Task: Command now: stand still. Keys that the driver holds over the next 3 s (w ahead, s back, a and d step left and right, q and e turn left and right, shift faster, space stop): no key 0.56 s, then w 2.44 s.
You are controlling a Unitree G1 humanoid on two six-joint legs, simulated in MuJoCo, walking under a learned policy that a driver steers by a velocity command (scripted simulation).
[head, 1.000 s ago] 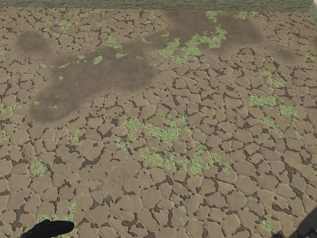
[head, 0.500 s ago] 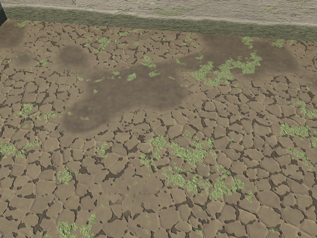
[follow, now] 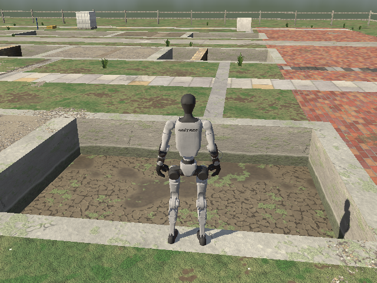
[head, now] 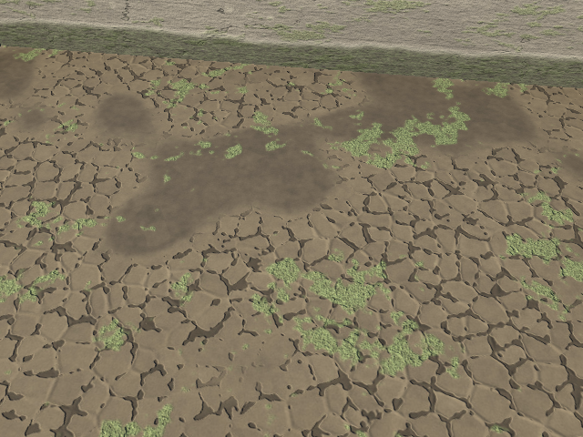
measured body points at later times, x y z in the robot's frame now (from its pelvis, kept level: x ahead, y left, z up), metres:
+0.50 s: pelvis +0.00 +0.00 +0.00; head +0.00 +0.00 +0.45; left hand +0.09 +0.25 -0.13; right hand +0.08 -0.24 -0.12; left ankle +0.01 +0.15 -0.75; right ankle -0.01 -0.12 -0.75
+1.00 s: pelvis +0.01 +0.01 +0.00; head +0.01 +0.00 +0.45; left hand +0.17 +0.22 -0.10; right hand +0.18 -0.21 -0.09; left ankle +0.01 +0.15 -0.75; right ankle -0.01 -0.12 -0.75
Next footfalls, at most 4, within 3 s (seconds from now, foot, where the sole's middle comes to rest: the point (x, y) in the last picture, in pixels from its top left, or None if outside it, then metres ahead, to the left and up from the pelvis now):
none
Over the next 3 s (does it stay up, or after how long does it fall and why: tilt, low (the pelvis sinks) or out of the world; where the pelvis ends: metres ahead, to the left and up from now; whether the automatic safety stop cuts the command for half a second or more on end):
stays up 0.01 0.01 0.00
